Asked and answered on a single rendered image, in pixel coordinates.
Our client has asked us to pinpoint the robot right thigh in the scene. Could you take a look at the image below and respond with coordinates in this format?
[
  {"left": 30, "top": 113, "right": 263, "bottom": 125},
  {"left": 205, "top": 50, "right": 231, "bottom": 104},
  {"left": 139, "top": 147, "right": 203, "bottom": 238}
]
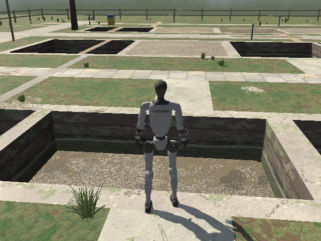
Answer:
[{"left": 168, "top": 140, "right": 178, "bottom": 176}]

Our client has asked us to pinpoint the right robot forearm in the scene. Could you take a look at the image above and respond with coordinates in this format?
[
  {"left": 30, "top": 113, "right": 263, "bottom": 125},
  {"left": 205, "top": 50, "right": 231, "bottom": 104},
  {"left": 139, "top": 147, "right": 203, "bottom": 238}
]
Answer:
[{"left": 178, "top": 123, "right": 186, "bottom": 141}]

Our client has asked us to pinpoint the left robot hand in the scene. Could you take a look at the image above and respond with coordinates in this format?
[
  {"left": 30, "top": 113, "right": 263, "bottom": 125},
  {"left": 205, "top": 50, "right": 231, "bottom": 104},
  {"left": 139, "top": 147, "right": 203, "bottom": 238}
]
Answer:
[{"left": 135, "top": 137, "right": 146, "bottom": 148}]

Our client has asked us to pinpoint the humanoid robot torso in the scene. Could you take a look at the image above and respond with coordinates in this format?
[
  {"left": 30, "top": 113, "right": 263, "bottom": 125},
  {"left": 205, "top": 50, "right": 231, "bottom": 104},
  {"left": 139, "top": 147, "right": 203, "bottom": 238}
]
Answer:
[{"left": 149, "top": 100, "right": 173, "bottom": 150}]

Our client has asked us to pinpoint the right robot upper arm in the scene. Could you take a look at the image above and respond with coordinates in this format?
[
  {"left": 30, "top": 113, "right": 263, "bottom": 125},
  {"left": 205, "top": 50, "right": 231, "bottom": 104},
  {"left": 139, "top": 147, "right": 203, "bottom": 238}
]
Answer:
[{"left": 171, "top": 102, "right": 184, "bottom": 130}]

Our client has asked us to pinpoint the left robot forearm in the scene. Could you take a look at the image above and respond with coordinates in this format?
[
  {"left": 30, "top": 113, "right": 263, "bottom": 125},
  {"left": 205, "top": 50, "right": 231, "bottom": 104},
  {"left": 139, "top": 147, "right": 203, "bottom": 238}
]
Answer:
[{"left": 135, "top": 122, "right": 143, "bottom": 139}]

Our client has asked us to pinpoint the left robot upper arm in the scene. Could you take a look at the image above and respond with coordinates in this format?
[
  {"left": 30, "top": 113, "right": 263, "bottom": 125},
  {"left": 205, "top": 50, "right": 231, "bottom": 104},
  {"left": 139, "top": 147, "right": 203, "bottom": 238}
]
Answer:
[{"left": 137, "top": 102, "right": 150, "bottom": 130}]

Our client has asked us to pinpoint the right robot hand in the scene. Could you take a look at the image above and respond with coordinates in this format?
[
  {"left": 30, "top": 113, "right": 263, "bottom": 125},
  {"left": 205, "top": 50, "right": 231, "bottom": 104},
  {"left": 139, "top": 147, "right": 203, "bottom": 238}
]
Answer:
[{"left": 177, "top": 140, "right": 187, "bottom": 150}]

